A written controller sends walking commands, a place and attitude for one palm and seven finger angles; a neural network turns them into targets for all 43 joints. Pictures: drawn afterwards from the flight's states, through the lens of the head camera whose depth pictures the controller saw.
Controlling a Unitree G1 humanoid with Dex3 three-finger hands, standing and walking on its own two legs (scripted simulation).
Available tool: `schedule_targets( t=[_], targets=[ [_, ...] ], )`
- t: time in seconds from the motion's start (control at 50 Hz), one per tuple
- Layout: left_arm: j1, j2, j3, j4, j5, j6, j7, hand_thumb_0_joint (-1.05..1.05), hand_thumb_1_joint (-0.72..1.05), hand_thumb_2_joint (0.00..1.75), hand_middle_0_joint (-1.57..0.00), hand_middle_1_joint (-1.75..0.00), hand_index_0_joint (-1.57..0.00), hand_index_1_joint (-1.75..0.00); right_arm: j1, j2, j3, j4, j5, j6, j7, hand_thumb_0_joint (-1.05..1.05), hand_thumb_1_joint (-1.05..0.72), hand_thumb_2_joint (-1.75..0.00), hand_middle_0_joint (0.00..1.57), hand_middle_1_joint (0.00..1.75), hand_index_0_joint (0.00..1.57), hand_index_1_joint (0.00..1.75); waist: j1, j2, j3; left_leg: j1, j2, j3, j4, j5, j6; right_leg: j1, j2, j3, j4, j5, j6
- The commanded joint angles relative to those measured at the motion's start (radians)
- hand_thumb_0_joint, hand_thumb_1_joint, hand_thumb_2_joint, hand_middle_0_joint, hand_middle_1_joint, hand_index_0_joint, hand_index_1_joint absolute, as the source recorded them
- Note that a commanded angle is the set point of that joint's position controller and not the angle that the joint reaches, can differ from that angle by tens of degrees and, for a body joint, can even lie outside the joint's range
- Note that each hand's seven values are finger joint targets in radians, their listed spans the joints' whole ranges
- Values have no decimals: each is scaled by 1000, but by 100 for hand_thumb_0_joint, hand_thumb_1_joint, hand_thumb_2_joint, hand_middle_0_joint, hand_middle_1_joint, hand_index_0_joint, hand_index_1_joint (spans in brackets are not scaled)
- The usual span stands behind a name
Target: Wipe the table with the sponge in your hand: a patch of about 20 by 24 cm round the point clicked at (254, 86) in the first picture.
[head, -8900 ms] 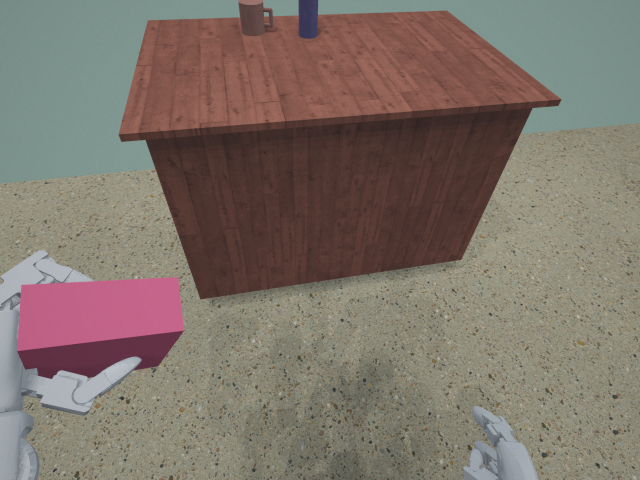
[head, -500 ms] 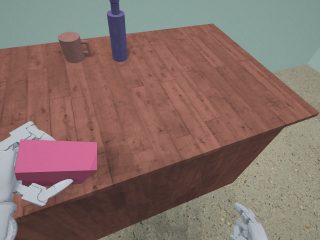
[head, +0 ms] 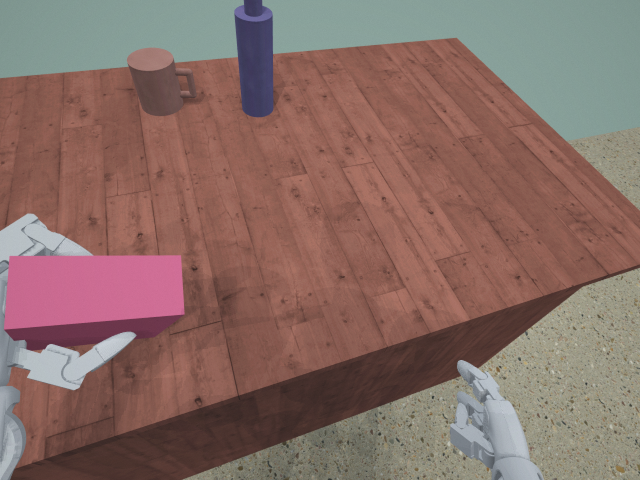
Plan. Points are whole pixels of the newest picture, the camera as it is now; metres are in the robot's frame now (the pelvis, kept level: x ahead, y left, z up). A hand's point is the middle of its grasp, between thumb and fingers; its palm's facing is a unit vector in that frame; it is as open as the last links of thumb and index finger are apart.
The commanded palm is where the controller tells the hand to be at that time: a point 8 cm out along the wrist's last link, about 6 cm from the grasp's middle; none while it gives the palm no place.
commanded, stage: come to a stop and stand still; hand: left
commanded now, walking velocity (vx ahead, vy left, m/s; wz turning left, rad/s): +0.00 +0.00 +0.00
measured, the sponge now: (121, 304) +0.24 +0.22 +0.14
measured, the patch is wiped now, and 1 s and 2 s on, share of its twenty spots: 0.00 0.00 0.00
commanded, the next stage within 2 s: look again from close up in 0.02 s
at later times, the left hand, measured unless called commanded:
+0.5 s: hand (85, 311) +0.22 +0.23 +0.16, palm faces +0.36 -0.84 -0.40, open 9.6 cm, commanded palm +0.16 +0.27 +0.18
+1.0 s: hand (54, 329) +0.19 +0.23 +0.18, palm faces +0.49 -0.58 -0.65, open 9.6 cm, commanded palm +0.15 +0.25 +0.20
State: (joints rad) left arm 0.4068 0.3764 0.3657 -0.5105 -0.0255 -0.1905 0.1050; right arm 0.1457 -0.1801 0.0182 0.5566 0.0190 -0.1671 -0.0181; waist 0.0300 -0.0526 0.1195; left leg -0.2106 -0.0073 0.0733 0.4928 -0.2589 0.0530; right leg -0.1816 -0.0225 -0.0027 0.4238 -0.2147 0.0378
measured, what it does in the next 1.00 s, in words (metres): shifts its weight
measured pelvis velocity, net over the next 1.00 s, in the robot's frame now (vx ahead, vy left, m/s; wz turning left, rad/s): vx -0.03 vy -0.07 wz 0.07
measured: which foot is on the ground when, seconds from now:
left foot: down 0.00-1.00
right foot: down 0.00-1.00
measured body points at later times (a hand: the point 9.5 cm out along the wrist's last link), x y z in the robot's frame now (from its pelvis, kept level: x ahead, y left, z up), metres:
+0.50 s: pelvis +0.00 -0.01 +0.00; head +0.03 +0.01 +0.45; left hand +0.19 +0.27 +0.18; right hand +0.18 -0.24 -0.07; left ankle +0.01 +0.08 -0.74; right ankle +0.01 -0.15 -0.74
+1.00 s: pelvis -0.03 -0.07 -0.01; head -0.03 -0.10 +0.44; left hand +0.16 +0.26 +0.22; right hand +0.21 -0.26 -0.09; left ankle +0.01 +0.08 -0.74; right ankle +0.01 -0.15 -0.74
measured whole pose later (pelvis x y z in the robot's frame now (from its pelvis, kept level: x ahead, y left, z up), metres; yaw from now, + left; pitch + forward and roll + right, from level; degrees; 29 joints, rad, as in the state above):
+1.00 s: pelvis -0.03 -0.07 -0.01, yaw +4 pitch -3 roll +0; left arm 0.16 0.54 0.34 -0.29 0.14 0.03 0.07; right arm 0.12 -0.24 0.04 0.64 0.00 -0.10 -0.07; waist 0.10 0.06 0.03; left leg -0.29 0.04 -0.03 0.58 -0.25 -0.03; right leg -0.27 0.02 -0.09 0.59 -0.28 -0.06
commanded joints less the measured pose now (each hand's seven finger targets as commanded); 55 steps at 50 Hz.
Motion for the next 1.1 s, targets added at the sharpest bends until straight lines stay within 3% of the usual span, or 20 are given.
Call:
schedule_targets(
  t=[0.0, 0.1, 0.28, 0.46, 0.48, 0.5, 0.52, 0.54, 0.58, 0.62, 0.66, 0.7, 0.76, 0.78, 0.84, 0.88, 0.9, 0.94, 1.0, 1.08],
  targets=[
    [-1, 134, 100, -259, -19, -84, 23, 0, 10, 130, -120, -160, -120, -160, -29, -131, -57, -138, 1, -27, -10, 0, -90, -90, 20, 30, 20, 30, -6, 170, -260, 81, 118, -97, -85, 411, -58, 92, -24, -6, 8, 251, -47],
    [25, 116, 96, -176, -25, -66, 23, 0, 10, 130, -120, -160, -120, -160, -18, -139, -59, -135, 3, -4, -16, 0, -90, -90, 20, 30, 20, 30, -14, 96, -230, 37, 108, -95, -100, 284, -54, 97, -34, 14, -26, 272, -48],
    [-91, 173, 104, -268, -12, -64, 36, 0, 10, 130, -120, -160, -120, -160, -58, -141, -58, -137, 5, -14, -30, 0, -90, -90, 20, 30, 20, 30, -10, 132, -230, 31, 99, -101, -124, 152, -38, 101, -43, 49, -39, 221, -52],
    [8, 159, 122, -212, -21, -67, 37, 0, 10, 130, -120, -160, -120, -160, -31, -139, -65, -138, 4, -4, -30, 0, -90, -90, 20, 30, 20, 30, -12, 116, -209, 4, 106, -116, -129, 140, -34, 107, -53, 43, -53, 204, -57],
    [-920, 937, 397, -573, 7, -221, 52, 0, 10, 130, -120, -160, -120, -160, 130, -179, 89, -222, 40, 8, -101, 0, -90, -90, 20, 30, 20, 30, -81, 324, -203, -167, 78, -116, -102, 5, -18, 60, 17, 2, 64, -99, 12],
    [-546, 454, 318, 102, 114, 10, -12, 0, 10, 130, -120, -160, -120, -160, -42, -142, -68, -104, -81, -13, -59, 0, -90, -90, 20, 30, 20, 30, 84, 318, -389, 91, 47, -72, -70, 332, -82, 25, 30, -56, 113, 87, -96],
    [-454, 332, 162, 75, 52, 48, -41, 0, 10, 130, -120, -160, -120, -160, -22, -188, -46, -129, -61, -25, 3, 0, -90, -90, 20, 30, 20, 30, 0, 210, -297, 69, 45, -109, -54, 581, -128, -49, 52, -108, 67, 174, -86],
    [-367, 333, 221, 16, 33, 80, -63, 0, 10, 130, -120, -160, -120, -160, -13, -221, -66, -92, -55, -16, 12, 0, -90, -90, 20, 30, 20, 30, 33, 248, -419, 201, 80, -96, -17, 688, -138, -70, 64, -97, 99, 197, -76],
    [-174, 148, 101, 58, -87, 201, -142, 0, 10, 130, -120, -160, -120, -160, -81, -192, -53, -101, -6, -19, 9, 0, -90, -90, 20, 30, 20, 30, 65, 234, -432, 268, 77, -91, -12, 648, -129, -94, 53, -86, 98, 124, -63],
    [-136, 169, 56, -27, -94, 265, -181, 0, 10, 130, -120, -160, -120, -160, -114, -216, -44, -101, 1, -15, 15, 0, -90, -90, 20, 30, 20, 30, 73, 147, -336, 159, 64, -74, -23, 470, -96, -69, 33, -115, 66, 198, -57],
    [-175, 207, 13, -54, -6, 287, -184, 0, 10, 130, -120, -160, -120, -160, -150, -211, -32, -122, 4, 0, 18, 0, -90, -90, 20, 30, 20, 30, 44, 67, -228, 43, 49, -74, -48, 236, -62, -95, 35, -114, 66, 128, -50],
    [-234, 297, 49, -165, 97, 259, -143, 0, 10, 130, -120, -160, -120, -160, -184, -191, -19, -167, -6, 15, 12, 0, -90, -90, 20, 30, 20, 30, 37, 67, -199, -14, 33, -71, -64, 92, -44, -105, 39, -94, 59, 30, -59],
    [-260, 386, 166, -188, 117, 154, -72, 0, 10, 130, -120, -160, -120, -160, -165, -178, -24, -158, -24, 12, -20, 0, -90, -90, 20, 30, 20, 30, 35, 21, -224, -32, 29, -81, -55, -22, -38, -142, 40, -81, 62, -91, -43],
    [-370, 481, 240, -232, 111, 127, -41, 0, 10, 130, -120, -160, -120, -160, -182, -181, -21, -157, -15, 8, -30, 0, -90, -90, 20, 30, 20, 30, 38, 62, -254, -23, 20, -75, -52, -105, -36, -155, 41, -55, 55, -161, -42],
    [-423, 406, 195, -135, 109, 69, 15, 0, 10, 130, -120, -160, -120, -160, -142, -151, -25, -93, -20, -6, -50, 0, -90, -90, 20, 30, 20, 30, 36, 196, -250, -9, 14, -67, -38, -112, -49, -145, 32, -41, 30, -168, -49],
    [-523, 473, 204, -88, 153, 90, 37, 0, 10, 130, -120, -160, -120, -160, -139, -159, -21, -81, -13, -4, -56, 0, -90, -90, 20, 30, 20, 30, 23, 261, -258, 2, 1, -52, -16, -121, -45, -152, 23, -16, 12, -188, -57],
    [-515, 434, 156, -16, 164, 121, 30, 0, 10, 130, -120, -160, -120, -160, -141, -159, -24, -70, -19, 3, -58, 0, -90, -90, 20, 30, 20, 30, 24, 266, -254, -20, 0, -50, -16, -106, -48, -130, 12, -13, -6, -179, -59],
    [-487, 449, 115, 79, 180, 198, -9, 0, 10, 130, -120, -160, -120, -160, -148, -173, -25, -59, -16, 23, -73, 0, -90, -90, 20, 30, 20, 30, 20, 249, -233, -29, 0, -38, 1, -84, -44, -107, -13, 27, -40, -199, -50],
    [-476, 443, 21, 174, 188, 323, -112, 0, 10, 130, -120, -160, -120, -160, -190, -186, -14, -87, 5, 49, -86, 0, -90, -90, 20, 30, 20, 30, 21, 136, -170, -73, 10, -34, 42, -65, -49, -99, -62, 132, -107, -326, -44],
    [-477, 499, 46, 111, 203, 316, -223, 0, 10, 130, -120, -160, -120, -160, -234, -179, -11, -129, 30, 46, -95, 0, -90, -90, 20, 30, 20, 30, 42, -16, -161, -70, 23, -59, 74, -14, -42, -84, -75, 173, -107, -351, -31]
  ],
)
